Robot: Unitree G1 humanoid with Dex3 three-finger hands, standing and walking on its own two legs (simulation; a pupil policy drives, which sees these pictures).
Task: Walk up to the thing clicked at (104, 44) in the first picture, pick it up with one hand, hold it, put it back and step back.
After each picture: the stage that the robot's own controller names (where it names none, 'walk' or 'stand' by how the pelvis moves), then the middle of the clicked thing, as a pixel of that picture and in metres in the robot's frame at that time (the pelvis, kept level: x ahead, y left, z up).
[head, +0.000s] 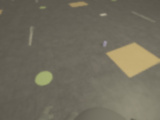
stand; (104, 43) +1.67 -0.31 -0.72
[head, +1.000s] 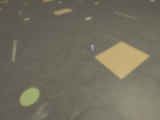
walk; (92, 47) +1.55 +0.07 -0.69
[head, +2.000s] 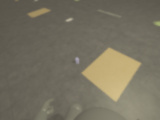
walk; (77, 60) +1.02 +0.33 -0.71
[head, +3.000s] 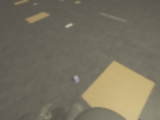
walk; (76, 79) +0.63 +0.30 -0.72
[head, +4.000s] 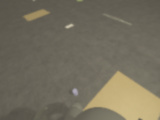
stand; (75, 92) +0.39 +0.25 -0.71
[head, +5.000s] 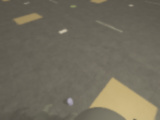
stand; (70, 101) +0.31 +0.24 -0.72
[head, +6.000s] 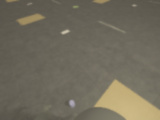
stand; (72, 103) +0.29 +0.22 -0.72
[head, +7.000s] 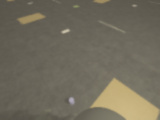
stand; (71, 101) +0.33 +0.23 -0.73
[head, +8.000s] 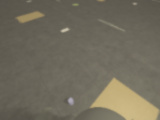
stand; (71, 101) +0.31 +0.23 -0.73
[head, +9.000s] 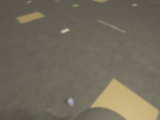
stand; (70, 101) +0.31 +0.23 -0.73
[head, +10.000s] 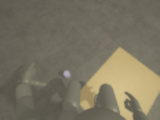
go down; (67, 74) +0.35 +0.23 -0.49
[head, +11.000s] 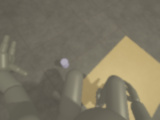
go down; (65, 63) +0.40 +0.25 -0.31
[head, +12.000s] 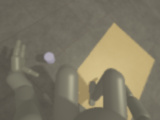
close in; (49, 58) +0.38 +0.28 -0.25
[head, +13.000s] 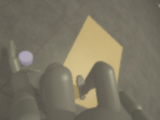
close; (26, 58) +0.38 +0.29 -0.22
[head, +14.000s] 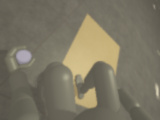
lift; (24, 58) +0.37 +0.30 -0.22
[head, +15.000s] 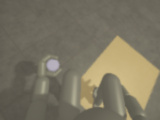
lift; (53, 66) +0.31 +0.27 -0.08
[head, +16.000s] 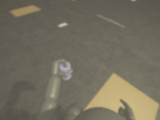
hold; (65, 71) +0.33 +0.18 +0.05
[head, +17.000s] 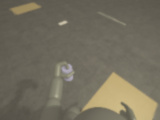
hold; (67, 72) +0.33 +0.17 +0.00
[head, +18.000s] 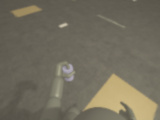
hold; (68, 72) +0.33 +0.17 +0.01
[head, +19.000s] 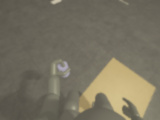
crouch; (63, 69) +0.35 +0.19 -0.06
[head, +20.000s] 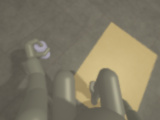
lower; (42, 50) +0.44 +0.29 -0.12
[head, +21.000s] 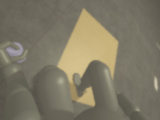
lower; (17, 53) +0.41 +0.30 -0.22
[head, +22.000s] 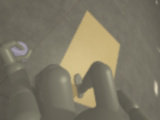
lower; (21, 52) +0.40 +0.30 -0.22
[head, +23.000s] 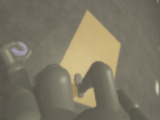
lower; (21, 52) +0.40 +0.30 -0.22
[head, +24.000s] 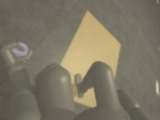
lower; (22, 53) +0.39 +0.30 -0.22
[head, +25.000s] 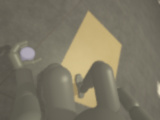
open; (27, 55) +0.38 +0.28 -0.22
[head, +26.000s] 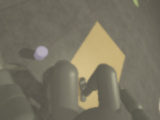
stand; (40, 53) +0.39 +0.26 -0.22
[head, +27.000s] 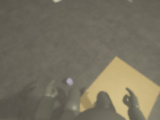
stand; (69, 81) +0.36 +0.22 -0.55
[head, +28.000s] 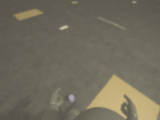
stand; (71, 98) +0.34 +0.21 -0.67
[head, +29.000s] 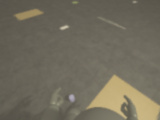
stand; (72, 98) +0.34 +0.21 -0.67
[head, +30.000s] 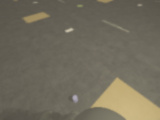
stand; (75, 98) +0.35 +0.19 -0.72
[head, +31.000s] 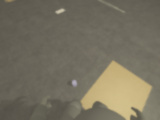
walk; (74, 83) +0.41 +0.17 -0.70
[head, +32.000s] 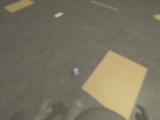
walk; (76, 71) +0.63 +0.25 -0.69
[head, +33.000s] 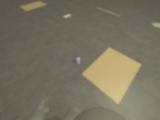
stand; (78, 60) +0.95 +0.25 -0.70
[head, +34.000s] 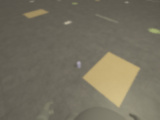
stand; (78, 64) +0.97 +0.23 -0.72
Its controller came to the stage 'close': yes
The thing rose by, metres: 0.71
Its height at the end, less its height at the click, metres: +0.00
